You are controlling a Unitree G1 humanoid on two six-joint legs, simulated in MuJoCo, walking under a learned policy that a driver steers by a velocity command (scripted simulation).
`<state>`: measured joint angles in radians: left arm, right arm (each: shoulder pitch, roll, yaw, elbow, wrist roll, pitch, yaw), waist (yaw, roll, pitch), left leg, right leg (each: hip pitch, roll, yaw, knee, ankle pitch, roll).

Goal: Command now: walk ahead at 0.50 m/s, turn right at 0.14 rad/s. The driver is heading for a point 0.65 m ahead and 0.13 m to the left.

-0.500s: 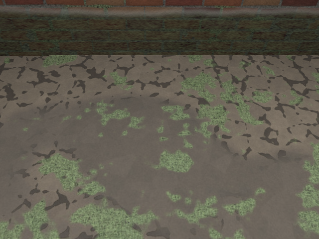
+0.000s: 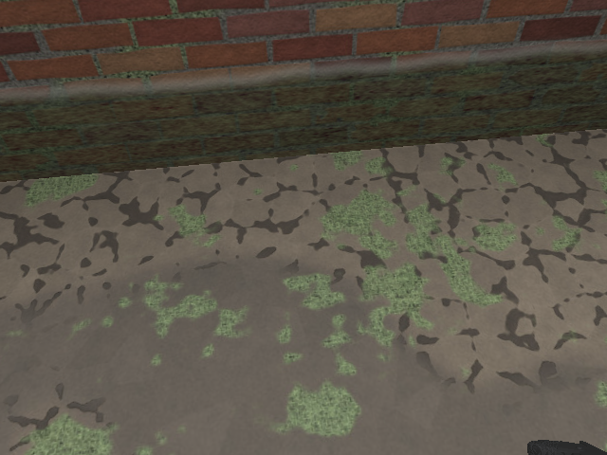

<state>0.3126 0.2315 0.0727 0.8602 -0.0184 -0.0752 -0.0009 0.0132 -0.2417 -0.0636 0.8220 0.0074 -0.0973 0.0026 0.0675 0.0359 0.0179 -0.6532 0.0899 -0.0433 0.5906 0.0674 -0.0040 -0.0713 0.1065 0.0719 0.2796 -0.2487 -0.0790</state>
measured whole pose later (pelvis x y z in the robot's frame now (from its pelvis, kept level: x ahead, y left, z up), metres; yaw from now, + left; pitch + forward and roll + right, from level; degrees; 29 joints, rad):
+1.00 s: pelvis +0.52 +0.01 +0.00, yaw +8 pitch +2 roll -2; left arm 0.27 0.24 0.07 0.93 0.01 -0.08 0.00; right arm 0.12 -0.28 -0.07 0.83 0.00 -0.04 0.00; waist 0.05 0.04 0.03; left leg -0.64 0.09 -0.04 0.76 -0.07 0.00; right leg -0.11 0.01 -0.14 0.28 -0.19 -0.03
